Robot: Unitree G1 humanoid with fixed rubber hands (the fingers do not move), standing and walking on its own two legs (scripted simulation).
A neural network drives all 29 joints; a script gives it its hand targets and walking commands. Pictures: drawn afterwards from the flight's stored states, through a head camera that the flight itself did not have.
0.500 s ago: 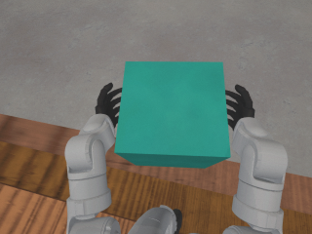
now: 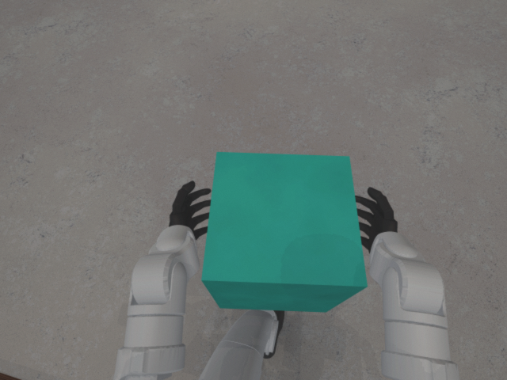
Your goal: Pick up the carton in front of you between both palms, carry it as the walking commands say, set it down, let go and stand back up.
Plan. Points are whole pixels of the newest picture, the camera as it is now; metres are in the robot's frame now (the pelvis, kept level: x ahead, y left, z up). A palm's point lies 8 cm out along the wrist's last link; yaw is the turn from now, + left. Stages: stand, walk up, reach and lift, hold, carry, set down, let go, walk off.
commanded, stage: carry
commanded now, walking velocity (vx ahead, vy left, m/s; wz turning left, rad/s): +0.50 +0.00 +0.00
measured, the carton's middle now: (277, 240) +0.32 +0.07 -0.10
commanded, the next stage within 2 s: none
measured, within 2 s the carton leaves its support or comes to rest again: neither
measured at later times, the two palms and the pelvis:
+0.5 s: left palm out of the picture +1.05 +0.28 -0.09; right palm out of the picture +1.12 -0.01 -0.09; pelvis +0.83 +0.07 -0.07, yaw +4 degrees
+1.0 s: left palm out of the picture +1.62 +0.29 -0.04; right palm out of the picture +1.66 +0.00 -0.04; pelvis +1.39 +0.11 -0.08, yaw +5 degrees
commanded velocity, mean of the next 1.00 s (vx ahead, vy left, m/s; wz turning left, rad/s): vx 0.50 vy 0.00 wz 0.00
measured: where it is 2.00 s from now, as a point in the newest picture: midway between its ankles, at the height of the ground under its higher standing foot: outside the picture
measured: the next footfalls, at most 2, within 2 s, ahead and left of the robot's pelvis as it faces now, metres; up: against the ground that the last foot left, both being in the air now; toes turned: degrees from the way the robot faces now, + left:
left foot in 0.04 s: +0.25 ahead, +0.02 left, -0.18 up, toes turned +2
right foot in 0.26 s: +0.61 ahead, +0.00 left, -0.18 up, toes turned -1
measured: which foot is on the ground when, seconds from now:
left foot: up 0.00-0.02, down 0.04-0.26, up 0.28-0.50, down 0.52-0.90, up 0.92-1.00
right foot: up 0.00-0.24, down 0.26-0.50, up 0.52-0.86, down 0.88-1.00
